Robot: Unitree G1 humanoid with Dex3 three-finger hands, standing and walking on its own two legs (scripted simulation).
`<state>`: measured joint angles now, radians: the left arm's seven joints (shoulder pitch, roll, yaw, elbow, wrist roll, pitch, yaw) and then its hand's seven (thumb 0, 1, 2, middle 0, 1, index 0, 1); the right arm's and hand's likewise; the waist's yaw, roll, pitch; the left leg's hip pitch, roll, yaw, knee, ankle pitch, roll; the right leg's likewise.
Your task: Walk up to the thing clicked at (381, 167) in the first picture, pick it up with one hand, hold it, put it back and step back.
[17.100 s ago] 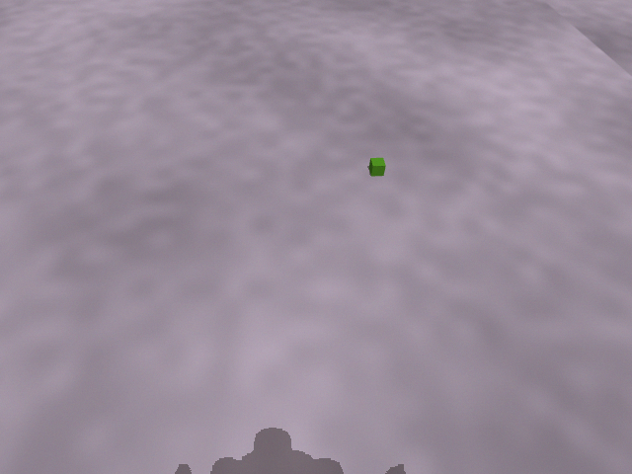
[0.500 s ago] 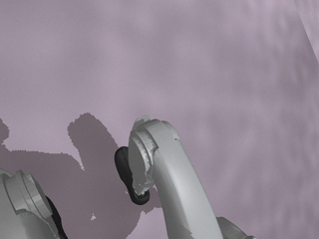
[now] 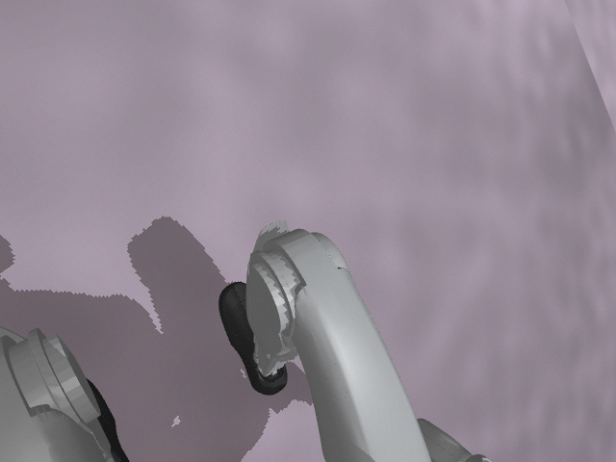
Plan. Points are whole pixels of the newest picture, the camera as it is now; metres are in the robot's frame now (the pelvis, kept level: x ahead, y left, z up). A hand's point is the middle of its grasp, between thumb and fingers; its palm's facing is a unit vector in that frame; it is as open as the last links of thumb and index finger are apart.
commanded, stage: settle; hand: left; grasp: from above
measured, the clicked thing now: out of the picture +0.46 +0.33 -0.29
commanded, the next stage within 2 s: lift in 0.92 s
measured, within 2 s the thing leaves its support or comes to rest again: leaves its support in 0.32 s
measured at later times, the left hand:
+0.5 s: hand out of the picture +0.46 +0.33 -0.23, palm faces -0.30 -0.27 -0.91, open 9.9 cm
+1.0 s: hand out of the picture +0.45 +0.33 -0.15, palm faces -0.34 -0.27 -0.90, open 9.8 cm
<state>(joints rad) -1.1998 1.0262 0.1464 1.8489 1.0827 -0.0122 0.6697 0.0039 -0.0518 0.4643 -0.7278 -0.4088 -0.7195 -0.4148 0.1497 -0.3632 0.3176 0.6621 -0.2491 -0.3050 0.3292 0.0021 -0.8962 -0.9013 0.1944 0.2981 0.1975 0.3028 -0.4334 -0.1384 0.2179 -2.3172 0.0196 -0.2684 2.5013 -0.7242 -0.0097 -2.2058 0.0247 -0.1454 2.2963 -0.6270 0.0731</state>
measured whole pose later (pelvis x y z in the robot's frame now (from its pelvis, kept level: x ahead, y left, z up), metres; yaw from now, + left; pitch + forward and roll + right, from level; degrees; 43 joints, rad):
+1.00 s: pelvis +0.01 -0.02 +0.01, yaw +6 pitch +34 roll -7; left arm -1.09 0.72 0.16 1.55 1.03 0.09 0.43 0.00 -0.04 0.67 -0.73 -0.60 -0.72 -0.60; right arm 0.15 -0.32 0.10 0.74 -0.15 -0.16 0.27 0.00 -0.90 -0.90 0.20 0.30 0.20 0.30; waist -0.29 0.01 -0.02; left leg -2.31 0.02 -0.16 2.40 -0.71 -0.03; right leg -2.27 0.00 -0.06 2.30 -0.64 0.04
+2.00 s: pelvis +0.02 -0.01 +0.24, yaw +12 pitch +27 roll -3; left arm -0.52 0.42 -0.09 0.86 0.87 0.31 0.17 0.00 0.07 0.42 -0.78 -0.46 -0.77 -0.46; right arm 0.14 -0.24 0.00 0.72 0.03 -0.02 -0.02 0.01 -0.89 -0.90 0.20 0.30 0.20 0.30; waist -0.11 0.05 -0.20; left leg -1.52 0.04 -0.06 1.64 -0.60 -0.02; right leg -1.50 -0.02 -0.03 1.59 -0.56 0.02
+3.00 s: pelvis +0.09 +0.00 +0.43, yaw +13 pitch +8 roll +0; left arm -0.41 0.28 -0.20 0.91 0.87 0.34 0.16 0.00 0.06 0.43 -0.79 -0.45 -0.78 -0.46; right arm 0.24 -0.25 -0.02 0.78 0.04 -0.06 -0.02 0.01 -0.88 -0.89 0.20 0.30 0.20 0.30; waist -0.06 0.03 -0.07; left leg -0.49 0.04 0.01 0.70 -0.35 -0.02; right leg -0.50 -0.03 -0.01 0.70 -0.34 0.02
